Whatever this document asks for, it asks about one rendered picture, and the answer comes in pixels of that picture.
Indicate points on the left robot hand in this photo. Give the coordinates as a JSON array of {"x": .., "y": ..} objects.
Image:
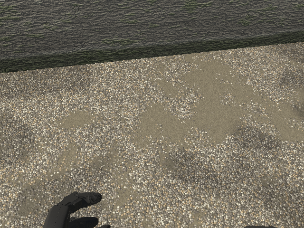
[{"x": 59, "y": 215}]

